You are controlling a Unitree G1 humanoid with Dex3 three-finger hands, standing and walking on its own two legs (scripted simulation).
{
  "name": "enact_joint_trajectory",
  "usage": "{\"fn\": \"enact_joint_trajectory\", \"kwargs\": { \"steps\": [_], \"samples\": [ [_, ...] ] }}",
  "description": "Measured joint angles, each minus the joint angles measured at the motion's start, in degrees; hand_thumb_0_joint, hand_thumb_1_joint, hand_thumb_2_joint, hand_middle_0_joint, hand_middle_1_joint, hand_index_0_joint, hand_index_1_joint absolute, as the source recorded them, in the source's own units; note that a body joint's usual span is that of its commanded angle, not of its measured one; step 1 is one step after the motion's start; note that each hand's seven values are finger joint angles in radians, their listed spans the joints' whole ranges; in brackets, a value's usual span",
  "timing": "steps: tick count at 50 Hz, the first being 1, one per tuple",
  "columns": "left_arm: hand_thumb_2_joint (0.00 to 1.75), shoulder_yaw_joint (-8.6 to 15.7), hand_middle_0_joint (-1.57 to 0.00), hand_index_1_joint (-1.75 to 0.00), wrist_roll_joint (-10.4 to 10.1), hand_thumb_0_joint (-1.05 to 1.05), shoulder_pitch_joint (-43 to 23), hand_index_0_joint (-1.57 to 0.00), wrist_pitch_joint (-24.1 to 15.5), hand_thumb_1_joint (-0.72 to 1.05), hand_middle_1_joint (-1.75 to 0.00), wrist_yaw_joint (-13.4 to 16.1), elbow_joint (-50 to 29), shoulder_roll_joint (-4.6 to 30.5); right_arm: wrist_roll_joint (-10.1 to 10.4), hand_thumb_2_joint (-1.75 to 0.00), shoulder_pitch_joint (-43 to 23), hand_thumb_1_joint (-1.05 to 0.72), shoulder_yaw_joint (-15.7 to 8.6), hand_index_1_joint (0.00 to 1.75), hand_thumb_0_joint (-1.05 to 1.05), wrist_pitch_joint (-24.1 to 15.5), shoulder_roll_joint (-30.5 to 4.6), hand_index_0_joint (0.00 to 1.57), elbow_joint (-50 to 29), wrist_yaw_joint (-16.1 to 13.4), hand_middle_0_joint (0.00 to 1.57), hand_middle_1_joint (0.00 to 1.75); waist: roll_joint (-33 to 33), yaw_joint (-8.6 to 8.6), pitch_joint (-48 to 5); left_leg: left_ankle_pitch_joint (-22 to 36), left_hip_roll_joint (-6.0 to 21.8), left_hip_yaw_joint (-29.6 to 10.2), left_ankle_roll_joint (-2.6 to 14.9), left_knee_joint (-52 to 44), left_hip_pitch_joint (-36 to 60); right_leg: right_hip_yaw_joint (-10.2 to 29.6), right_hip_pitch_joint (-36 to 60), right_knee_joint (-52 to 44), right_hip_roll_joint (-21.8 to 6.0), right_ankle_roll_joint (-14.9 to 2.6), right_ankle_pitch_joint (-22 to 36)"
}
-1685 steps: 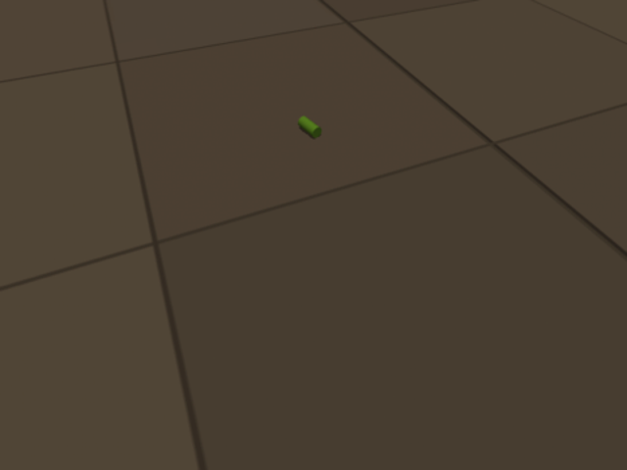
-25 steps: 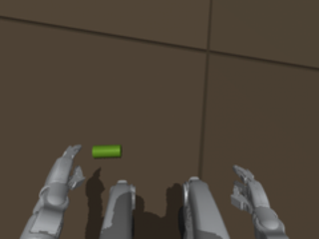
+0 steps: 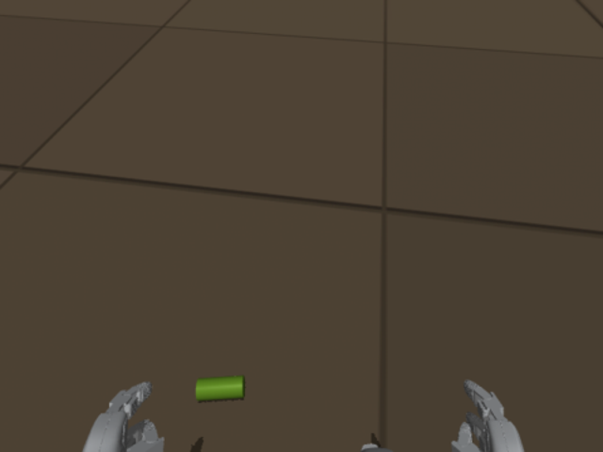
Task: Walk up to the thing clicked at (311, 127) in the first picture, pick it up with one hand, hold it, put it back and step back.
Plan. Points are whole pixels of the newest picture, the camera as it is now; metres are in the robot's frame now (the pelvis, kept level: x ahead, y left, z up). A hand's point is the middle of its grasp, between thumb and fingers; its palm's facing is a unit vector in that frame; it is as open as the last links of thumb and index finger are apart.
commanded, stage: home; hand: left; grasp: from above
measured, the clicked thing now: (221, 387) +0.44 +0.23 -0.67
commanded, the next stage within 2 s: none
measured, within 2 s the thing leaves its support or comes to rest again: neither
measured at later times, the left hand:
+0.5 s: hand out of the picture +0.16 +0.18 -0.04, palm faces +0.06 -0.98 -0.21, open 7.4 cm
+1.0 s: hand (159, 448) +0.17 +0.18 -0.04, palm faces +0.05 -0.98 -0.21, open 7.4 cm
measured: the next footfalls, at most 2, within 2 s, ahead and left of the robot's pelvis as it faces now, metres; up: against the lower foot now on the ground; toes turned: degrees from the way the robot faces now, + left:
none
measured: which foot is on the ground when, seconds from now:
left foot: down 0.00-1.00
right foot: down 0.00-1.00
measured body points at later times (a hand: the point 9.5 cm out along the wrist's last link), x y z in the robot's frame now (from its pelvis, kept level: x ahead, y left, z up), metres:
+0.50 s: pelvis +0.01 +0.00 +0.01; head +0.02 +0.01 +0.46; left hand +0.16 +0.23 -0.02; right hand +0.18 -0.24 -0.05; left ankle +0.01 +0.13 -0.67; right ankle +0.02 -0.14 -0.67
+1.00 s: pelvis +0.01 +0.00 +0.01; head +0.03 +0.00 +0.46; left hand +0.16 +0.23 -0.02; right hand +0.17 -0.25 -0.05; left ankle +0.01 +0.13 -0.67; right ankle +0.02 -0.14 -0.67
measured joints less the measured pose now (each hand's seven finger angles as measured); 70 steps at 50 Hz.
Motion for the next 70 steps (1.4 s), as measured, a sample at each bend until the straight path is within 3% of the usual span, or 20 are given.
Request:
{"fn": "enact_joint_trajectory", "kwargs": {
  "steps": [11,19,70],
  "samples": [
    [0.9,-0.4,-0.21,-0.3,1.0,0.01,1.4,-0.2,-0.3,0.91,-0.3,-2.5,0.2,0.2,-1.2,-0.9,-2.9,-0.9,-0.5,0.3,0.01,-3.5,-0.2,0.21,-0.4,-0.3,0.2,0.3,-0.7,1.38,1.0,0.9,-0.4,-0.1,0.09,-3.1,4.5,-0.2,4.6,-2.9,-0.4,0.11,0.6],
    [0.9,-0.7,-0.21,-0.3,1.5,0.01,0.6,-0.2,-0.7,0.91,-0.3,-2.7,0.2,0.4,-1.6,-0.9,-4.0,-0.9,0.0,0.3,0.01,-4.5,0.0,0.21,0.3,0.0,0.21,0.3,-1.2,1.83,2.2,0.9,-0.4,-0.2,0.01,-3.1,4.8,-0.3,4.9,-3.0,-0.4,0.06,0.6],
    [0.9,-0.9,-0.21,-0.3,1.4,0.01,0.7,-0.2,-1.2,0.91,-0.3,-2.5,0.6,0.4,-1.5,-0.9,-2.8,-0.9,-0.3,0.3,0.01,-3.8,0.2,0.21,1.6,-0.2,0.21,0.3,-0.8,1.58,1.8,0.1,-0.1,0.2,-0.16,-3.2,5.2,0.1,5.0,-2.7,-0.1,-0.08,-0.2]
  ]
}}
